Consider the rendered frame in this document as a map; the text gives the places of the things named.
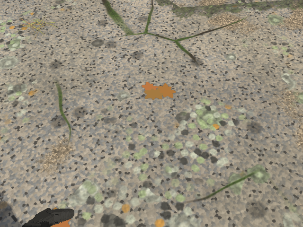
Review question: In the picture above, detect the left robot hand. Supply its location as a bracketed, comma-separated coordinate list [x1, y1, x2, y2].
[22, 208, 75, 227]

